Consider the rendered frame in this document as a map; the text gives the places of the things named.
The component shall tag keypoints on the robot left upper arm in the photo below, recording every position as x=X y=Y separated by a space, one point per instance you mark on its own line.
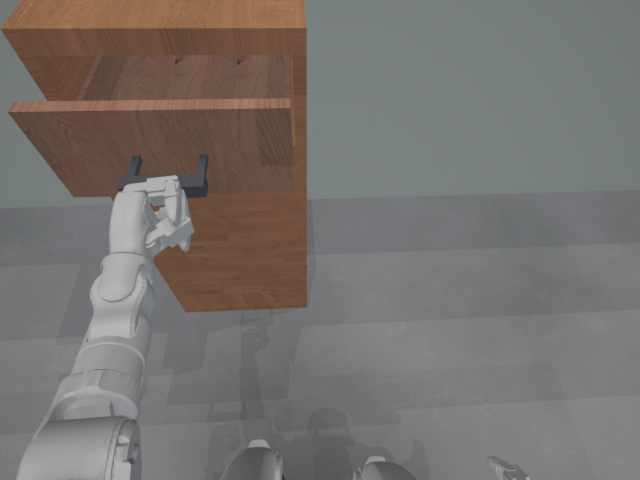
x=100 y=448

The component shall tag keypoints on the handle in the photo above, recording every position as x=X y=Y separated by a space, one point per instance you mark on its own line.
x=194 y=185

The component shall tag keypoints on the robot right shin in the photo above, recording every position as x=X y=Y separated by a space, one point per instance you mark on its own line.
x=374 y=459

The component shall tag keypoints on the robot left forearm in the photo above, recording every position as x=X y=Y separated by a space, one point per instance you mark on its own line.
x=105 y=380

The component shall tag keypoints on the left robot hand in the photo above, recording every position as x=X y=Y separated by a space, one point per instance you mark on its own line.
x=133 y=218

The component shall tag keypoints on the right robot hand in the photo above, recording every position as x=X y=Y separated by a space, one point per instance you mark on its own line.
x=505 y=471

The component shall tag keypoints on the cabinet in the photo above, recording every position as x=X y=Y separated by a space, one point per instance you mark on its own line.
x=248 y=250

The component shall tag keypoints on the drawer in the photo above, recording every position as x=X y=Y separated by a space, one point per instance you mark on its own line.
x=169 y=109

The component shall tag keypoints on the left robot thigh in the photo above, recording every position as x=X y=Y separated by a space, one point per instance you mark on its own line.
x=255 y=463

